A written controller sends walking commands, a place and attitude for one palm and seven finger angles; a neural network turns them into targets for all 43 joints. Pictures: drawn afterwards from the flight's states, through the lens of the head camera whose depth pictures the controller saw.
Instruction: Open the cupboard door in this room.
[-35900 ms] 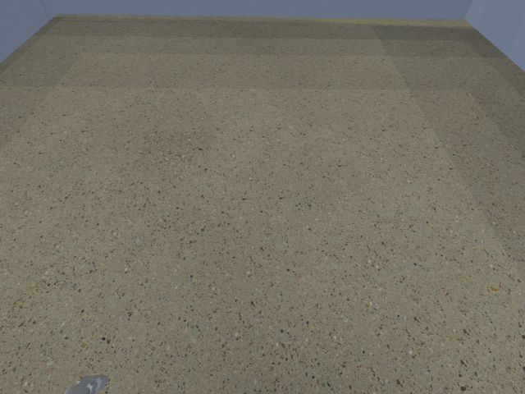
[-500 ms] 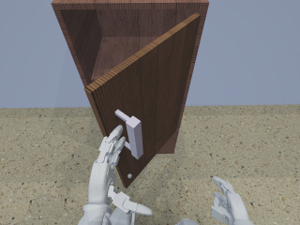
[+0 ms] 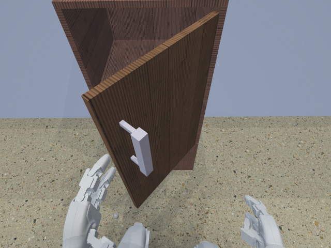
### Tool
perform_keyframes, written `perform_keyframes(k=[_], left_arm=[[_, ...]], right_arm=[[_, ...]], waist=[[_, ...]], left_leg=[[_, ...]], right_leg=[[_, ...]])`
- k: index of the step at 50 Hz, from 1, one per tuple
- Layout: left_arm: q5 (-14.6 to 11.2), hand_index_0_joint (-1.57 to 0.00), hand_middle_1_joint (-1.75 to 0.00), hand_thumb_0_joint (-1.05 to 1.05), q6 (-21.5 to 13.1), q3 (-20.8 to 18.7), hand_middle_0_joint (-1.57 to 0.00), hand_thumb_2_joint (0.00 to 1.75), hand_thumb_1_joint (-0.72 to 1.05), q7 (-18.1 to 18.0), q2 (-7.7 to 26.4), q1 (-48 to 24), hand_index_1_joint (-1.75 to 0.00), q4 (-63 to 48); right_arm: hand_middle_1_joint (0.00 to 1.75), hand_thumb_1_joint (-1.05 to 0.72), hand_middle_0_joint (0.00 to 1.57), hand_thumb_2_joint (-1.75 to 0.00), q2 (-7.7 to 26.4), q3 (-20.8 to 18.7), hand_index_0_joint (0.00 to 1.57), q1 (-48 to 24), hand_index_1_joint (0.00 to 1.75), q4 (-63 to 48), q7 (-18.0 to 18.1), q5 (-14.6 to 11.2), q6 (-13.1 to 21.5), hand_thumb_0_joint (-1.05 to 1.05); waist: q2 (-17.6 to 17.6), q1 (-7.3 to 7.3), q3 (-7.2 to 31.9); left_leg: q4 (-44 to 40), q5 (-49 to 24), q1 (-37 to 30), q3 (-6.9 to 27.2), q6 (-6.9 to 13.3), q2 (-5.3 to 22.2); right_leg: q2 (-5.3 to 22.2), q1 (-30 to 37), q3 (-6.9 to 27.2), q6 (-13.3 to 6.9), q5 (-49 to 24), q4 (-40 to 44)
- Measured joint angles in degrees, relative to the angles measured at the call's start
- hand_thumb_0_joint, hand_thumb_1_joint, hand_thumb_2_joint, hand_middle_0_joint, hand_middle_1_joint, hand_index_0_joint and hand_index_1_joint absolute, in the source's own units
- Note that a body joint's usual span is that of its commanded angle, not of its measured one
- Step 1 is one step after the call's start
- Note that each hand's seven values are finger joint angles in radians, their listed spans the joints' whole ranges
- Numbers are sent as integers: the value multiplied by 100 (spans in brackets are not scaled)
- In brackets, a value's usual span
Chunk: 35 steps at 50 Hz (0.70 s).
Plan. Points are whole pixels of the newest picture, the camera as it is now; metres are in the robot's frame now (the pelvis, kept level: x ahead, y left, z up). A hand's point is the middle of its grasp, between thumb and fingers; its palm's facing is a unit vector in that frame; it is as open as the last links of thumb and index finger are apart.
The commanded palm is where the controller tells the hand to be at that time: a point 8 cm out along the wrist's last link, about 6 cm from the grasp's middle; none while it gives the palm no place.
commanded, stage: slide the hand sideways off the handle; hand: left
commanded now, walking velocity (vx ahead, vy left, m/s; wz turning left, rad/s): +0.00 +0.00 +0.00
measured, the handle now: (136, 149) +0.32 +0.09 +0.09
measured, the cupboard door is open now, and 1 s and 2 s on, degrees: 50 50 50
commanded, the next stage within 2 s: draw the hand back to the body in 0.02 s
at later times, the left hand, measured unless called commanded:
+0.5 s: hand (82, 213) +0.17 +0.15 +0.13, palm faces +0.02 -1.00 -0.05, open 16.3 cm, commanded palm +0.14 +0.21 +0.14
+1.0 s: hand (10, 179) +0.20 +0.24 +0.19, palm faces +0.29 -0.89 -0.37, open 12.9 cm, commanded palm +0.15 +0.29 +0.22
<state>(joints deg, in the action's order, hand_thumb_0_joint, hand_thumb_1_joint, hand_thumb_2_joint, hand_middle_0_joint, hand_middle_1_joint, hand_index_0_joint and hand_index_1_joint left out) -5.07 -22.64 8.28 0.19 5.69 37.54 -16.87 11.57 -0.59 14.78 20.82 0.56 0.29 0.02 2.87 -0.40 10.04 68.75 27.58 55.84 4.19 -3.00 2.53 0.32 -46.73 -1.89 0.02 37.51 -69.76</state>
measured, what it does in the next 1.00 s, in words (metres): rises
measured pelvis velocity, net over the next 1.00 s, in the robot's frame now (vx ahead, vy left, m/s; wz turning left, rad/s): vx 0.02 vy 0.03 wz -0.01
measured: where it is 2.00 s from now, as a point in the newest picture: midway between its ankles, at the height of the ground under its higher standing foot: outside the picture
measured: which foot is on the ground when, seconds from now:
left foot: down 0.00-1.00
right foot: down 0.00-1.00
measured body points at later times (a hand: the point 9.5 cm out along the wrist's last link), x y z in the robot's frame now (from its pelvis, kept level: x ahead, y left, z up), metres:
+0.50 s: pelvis +0.00 +0.00 +0.03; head +0.01 -0.01 +0.48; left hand +0.16 +0.20 +0.14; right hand +0.18 -0.23 -0.04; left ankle +0.06 +0.15 -0.64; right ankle -0.03 -0.12 -0.64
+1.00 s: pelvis +0.02 +0.03 +0.08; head +0.00 +0.02 +0.53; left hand +0.18 +0.29 +0.22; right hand +0.21 -0.18 +0.01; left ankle +0.06 +0.15 -0.64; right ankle -0.03 -0.12 -0.64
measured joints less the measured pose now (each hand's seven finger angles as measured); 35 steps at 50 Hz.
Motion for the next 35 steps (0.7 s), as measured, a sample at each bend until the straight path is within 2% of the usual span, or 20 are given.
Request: perform_keyframes(k=[8,13,20,32,35], left_arm=[[-159,-15,-30,-1,-127,-64,-15,30,-50,246,81,15,-30,-52],[-231,-16,-30,-1,178,-247,-15,30,-50,265,267,-114,-30,-305],[-568,-16,-30,-1,599,-768,-15,30,-50,431,401,0,-30,-527],[-986,-16,-30,-1,877,-1283,-15,31,-47,878,687,132,-30,-796],[-401,-16,-30,-1,1321,-1276,-16,34,-41,369,944,114,-30,-1030]], right_arm=[[30,-91,20,-90,42,-23,20,-53,30,46,102,-18,113,1],[30,-91,20,-90,-16,-12,20,-45,30,55,169,-89,48,1],[30,-91,20,-90,-35,89,20,117,30,123,274,-196,57,1],[30,-91,20,-90,109,43,20,137,30,231,367,-288,308,1],[30,-91,20,-90,82,97,20,146,30,260,545,-258,250,1]], waist=[[46,-42,11],[62,-69,-32],[101,-41,-20],[79,-67,-56],[37,-168,-57]], left_leg=[[165,14,171,61,-6,-8],[86,-12,0,61,-25,14],[-430,-165,-602,55,16,36],[-926,-312,-1238,53,40,27],[-1168,-380,-1510,-18,56,36]], right_leg=[[-8,-154,-49,-24,47,-183],[-31,7,-47,-38,9,-101],[-50,622,-64,-24,-215,496],[-40,1323,-84,33,-458,1154],[-34,1566,-23,59,-562,1408]])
